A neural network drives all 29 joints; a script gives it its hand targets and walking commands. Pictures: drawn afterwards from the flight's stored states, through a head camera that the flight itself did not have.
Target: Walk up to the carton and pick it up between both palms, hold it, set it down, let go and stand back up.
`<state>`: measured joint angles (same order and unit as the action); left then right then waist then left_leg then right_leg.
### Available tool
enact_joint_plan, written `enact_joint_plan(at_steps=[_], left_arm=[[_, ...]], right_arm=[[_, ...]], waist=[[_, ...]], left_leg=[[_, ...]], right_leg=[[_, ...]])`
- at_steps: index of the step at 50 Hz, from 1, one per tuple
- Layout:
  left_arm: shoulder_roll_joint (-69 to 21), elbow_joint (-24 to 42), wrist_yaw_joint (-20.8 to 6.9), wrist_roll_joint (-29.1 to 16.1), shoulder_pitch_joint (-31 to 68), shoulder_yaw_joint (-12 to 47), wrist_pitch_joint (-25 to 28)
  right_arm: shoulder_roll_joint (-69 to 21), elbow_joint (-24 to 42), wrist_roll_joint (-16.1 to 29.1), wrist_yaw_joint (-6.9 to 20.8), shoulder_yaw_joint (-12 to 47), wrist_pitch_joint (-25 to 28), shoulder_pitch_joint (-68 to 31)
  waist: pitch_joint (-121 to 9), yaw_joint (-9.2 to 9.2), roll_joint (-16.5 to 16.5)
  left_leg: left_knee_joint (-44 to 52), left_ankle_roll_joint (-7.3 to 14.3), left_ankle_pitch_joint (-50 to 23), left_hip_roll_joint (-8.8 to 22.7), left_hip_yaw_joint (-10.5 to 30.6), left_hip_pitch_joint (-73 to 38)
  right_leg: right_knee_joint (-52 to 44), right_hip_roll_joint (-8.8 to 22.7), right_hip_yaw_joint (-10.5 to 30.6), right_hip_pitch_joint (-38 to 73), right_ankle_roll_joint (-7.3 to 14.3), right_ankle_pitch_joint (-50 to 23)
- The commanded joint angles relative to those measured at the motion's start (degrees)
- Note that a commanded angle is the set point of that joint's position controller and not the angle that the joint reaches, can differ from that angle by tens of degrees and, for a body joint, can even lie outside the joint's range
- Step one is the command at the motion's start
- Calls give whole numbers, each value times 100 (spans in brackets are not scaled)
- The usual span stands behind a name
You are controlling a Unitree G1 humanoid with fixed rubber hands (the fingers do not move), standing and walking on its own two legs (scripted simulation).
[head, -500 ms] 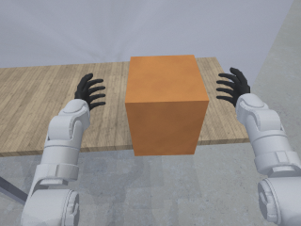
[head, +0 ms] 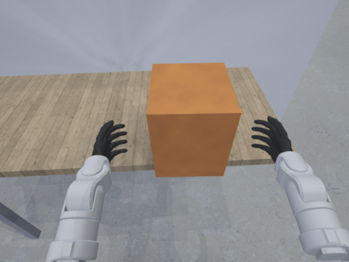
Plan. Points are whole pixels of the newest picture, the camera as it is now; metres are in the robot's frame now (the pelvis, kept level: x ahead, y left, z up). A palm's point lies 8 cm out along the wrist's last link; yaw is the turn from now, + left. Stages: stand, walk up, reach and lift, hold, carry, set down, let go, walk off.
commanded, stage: set down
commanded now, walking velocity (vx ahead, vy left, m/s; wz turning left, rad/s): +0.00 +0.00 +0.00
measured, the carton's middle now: (189, 121) +0.49 -0.04 +0.05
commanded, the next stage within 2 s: let go in 0.76 s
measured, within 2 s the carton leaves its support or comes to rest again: neither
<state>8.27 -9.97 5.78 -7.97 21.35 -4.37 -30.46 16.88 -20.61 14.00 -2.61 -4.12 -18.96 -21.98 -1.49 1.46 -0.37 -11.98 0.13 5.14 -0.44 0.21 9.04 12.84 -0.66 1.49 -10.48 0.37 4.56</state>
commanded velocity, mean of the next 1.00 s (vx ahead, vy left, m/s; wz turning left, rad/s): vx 0.00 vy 0.00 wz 0.00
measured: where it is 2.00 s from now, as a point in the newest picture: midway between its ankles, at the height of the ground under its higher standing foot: outside the picture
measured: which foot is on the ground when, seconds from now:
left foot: down 0.00-1.00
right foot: down 0.00-1.00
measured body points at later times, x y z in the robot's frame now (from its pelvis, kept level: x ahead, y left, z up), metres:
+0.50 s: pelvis +0.01 +0.00 +0.00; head +0.02 -0.01 +0.45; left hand +0.30 +0.18 +0.03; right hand +0.29 -0.22 +0.02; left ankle +0.01 +0.12 -0.75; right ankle +0.02 -0.11 -0.75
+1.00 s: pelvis +0.03 +0.01 -0.01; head +0.04 +0.01 +0.44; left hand +0.24 +0.22 -0.06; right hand +0.23 -0.21 -0.06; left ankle +0.01 +0.12 -0.75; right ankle +0.02 -0.11 -0.75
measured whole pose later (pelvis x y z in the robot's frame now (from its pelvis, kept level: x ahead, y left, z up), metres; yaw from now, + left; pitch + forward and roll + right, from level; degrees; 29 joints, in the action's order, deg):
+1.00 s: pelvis +0.03 +0.01 -0.01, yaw +0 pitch +1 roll +0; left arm 9.1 -19.2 2.7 -0.3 -10.8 0.2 -7.9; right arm 13.2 -28.3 7.5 -1.7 3.4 6.2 11.7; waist -0.5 -0.1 -0.5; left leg -19.1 0.8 12.2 -0.8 0.2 7.8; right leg 19.1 -0.5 1.9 -8.8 -0.2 11.2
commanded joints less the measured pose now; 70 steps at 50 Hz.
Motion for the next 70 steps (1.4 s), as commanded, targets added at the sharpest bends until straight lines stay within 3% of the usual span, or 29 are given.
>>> enact_joint_plan(at_steps=[1,2,5,13,14,16,17,18,20,23,27,29,32,35,36,38,39,40,41,42,43,44,45,46,47,54,59,61,70], left_arm=[[359,1063,-59,193,1199,-245,465],[514,1189,-88,77,2111,-83,538],[405,971,-54,97,1322,-142,818],[402,1160,7,57,631,100,1611],[397,1151,-17,-45,883,175,1688],[304,950,-15,92,498,214,1829],[278,1274,9,-58,529,363,1958],[213,948,-23,121,-82,308,2059],[319,1093,-63,94,407,387,2213],[381,902,-1,187,-228,278,2534],[-36,457,-65,322,-1595,469,2955],[173,815,28,64,-340,693,3250],[425,584,244,19,-467,755,3544],[270,-40,153,244,-1190,699,3506],[185,-509,57,299,-1451,705,3306],[290,-145,46,339,-1491,469,3226],[386,618,78,269,-1263,425,3370],[92,-960,-57,790,-2430,528,2986],[667,1211,18,265,-994,250,3254],[-3,-1001,-122,962,-2605,523,2612],[582,635,-159,438,-1548,316,2771],[320,-34,-147,743,-2586,261,2648],[492,557,-174,660,-2350,234,2696],[378,-949,-277,1029,-2834,220,2287],[679,260,-326,621,-2442,170,2431],[713,-461,-433,818,-3227,336,2365],[966,181,-281,657,-2946,359,2760],[1029,-247,-304,744,-3300,354,2697],[1090,-538,-408,788,-3571,296,2400]], right_arm=[[803,1255,2,13,-157,448,-944],[985,1390,-111,7,-405,493,-1852],[825,1609,-83,69,-261,658,-1042],[634,1733,120,45,-1,1189,-54],[845,1862,12,41,-206,1285,-428],[687,1765,7,67,-127,1329,72],[795,2012,-69,96,-273,1407,95],[585,1728,66,102,-25,1482,728],[816,1798,-50,112,-241,1643,332],[646,1989,40,122,17,1939,730],[553,1356,23,150,108,2333,2254],[711,1737,-22,201,-135,2522,1065],[568,1696,98,241,13,2579,1304],[393,889,148,202,255,2642,1960],[501,405,-22,132,269,2614,2142],[543,803,-196,63,215,2685,2121],[515,1743,-83,85,232,2805,1802],[380,-379,-448,51,387,2579,2964],[568,1982,-7,97,225,2838,1570],[507,-938,-590,9,410,2468,3251],[518,1030,-117,58,369,2695,1951],[399,368,-410,32,535,2644,2988],[427,959,-311,75,476,2718,2632],[285,-711,-780,19,530,2472,3112],[411,646,-501,50,439,2698,2686],[276,-1234,-1100,161,230,3165,3181],[316,-904,-1100,307,78,3755,2646],[293,-1519,-1180,362,134,3788,2881],[296,-1999,-1287,205,197,3570,3180]], waist=[[-2379,-101,-97],[-2144,110,-34],[-1868,-138,-348],[-1932,-287,-235],[-1940,-72,-154],[-1884,-161,-105],[-2056,4,-83],[-1721,-178,-142],[-1659,-16,10],[-1620,-319,-372],[-1159,-177,-243],[-1269,-126,-72],[-1366,-262,-208],[-1355,-336,-134],[-1267,-150,-279],[-1403,-197,-229],[-1659,-222,-380],[-887,-47,-311],[-1796,-238,-208],[-695,112,-125],[-1170,-216,-36],[-922,-204,-171],[-944,-255,-116],[-297,-157,-230],[-706,-201,-219],[-370,-95,244],[-1141,-190,-57],[-913,-186,98],[-442,-87,109]], left_leg=[[-21,-59,-1319,-85,17,-853],[10,-32,-860,-79,-20,-548],[-2,59,-615,11,7,-625],[-117,94,-761,6,-4,-546],[-188,89,-688,-12,-46,-556],[-153,67,-502,-10,-53,-503],[-194,34,-524,30,-16,-654],[-191,47,-702,9,-31,-640],[-210,16,-608,-29,-5,-528],[-204,92,-574,4,41,-320],[-184,-15,-612,14,91,-443],[-276,-1,-262,33,32,-191],[-354,108,-23,45,5,-72],[-456,113,-509,-21,22,-53],[-473,98,-483,-45,82,-117],[-474,77,-721,-89,84,-156],[-511,80,-1221,-91,21,-198],[-444,-66,-1079,-114,176,-162],[-560,-25,-1492,-203,-75,-197],[-423,-267,-964,-123,223,-265],[-497,-119,-1091,-183,-39,-198],[-464,-183,-1088,-148,78,-263],[-459,-131,-1315,-136,30,-179],[-440,-165,-809,-143,92,57],[-491,-133,-819,-133,-23,-49],[-781,-351,-731,-8,188,16],[-1156,-288,-1022,-27,307,-81],[-1271,-310,-1341,-60,298,-84],[-1093,-278,-406,-159,218,397]], right_leg=[[88,-44,49,1318,-21,-1523],[60,-32,47,1024,-34,-1063],[86,-30,32,896,-21,-650],[231,25,164,918,36,-789],[197,7,141,762,27,-615],[139,47,118,766,22,-352],[114,6,79,587,45,-321],[118,33,141,654,56,-557],[132,14,108,608,49,-469],[256,43,177,844,31,-601],[234,16,201,998,95,-675],[220,60,138,391,99,-71],[319,140,185,273,89,128],[449,96,184,715,42,-510],[447,49,153,868,10,-602],[487,82,211,886,20,-830],[496,79,248,978,-9,-1196],[377,13,160,1002,38,-1242],[450,112,301,1059,-78,-1488],[310,-23,82,957,88,-1104],[421,11,227,938,9,-1122],[417,7,182,989,62,-1117],[452,7,231,926,49,-1314],[412,-40,133,784,50,-989],[573,-32,186,836,7,-1136],[992,-119,144,142,98,-663],[1395,-105,179,-67,81,-794],[1404,-102,201,-174,74,-849],[1262,-124,138,50,50,-650]])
